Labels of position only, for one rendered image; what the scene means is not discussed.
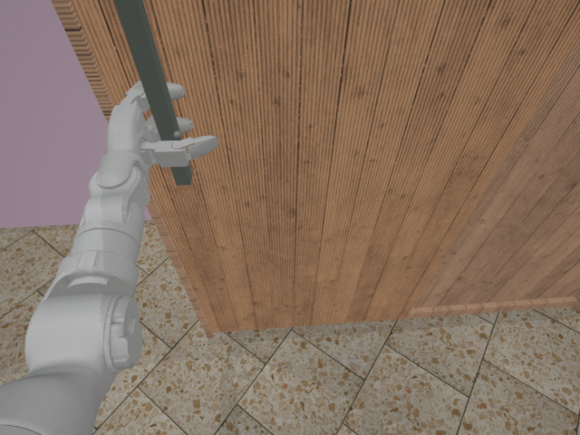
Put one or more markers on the left robot hand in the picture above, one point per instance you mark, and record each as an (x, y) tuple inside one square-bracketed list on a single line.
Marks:
[(128, 130)]

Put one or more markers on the wardrobe door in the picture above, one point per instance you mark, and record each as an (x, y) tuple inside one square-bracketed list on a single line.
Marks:
[(522, 239), (355, 138)]

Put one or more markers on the robot left upper arm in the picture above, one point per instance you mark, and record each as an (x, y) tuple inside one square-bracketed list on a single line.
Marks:
[(77, 346)]

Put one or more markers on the left robot forearm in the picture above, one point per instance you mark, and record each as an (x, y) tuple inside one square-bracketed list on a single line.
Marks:
[(107, 243)]

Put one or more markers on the handle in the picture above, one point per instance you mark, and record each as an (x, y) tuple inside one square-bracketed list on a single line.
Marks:
[(136, 26)]

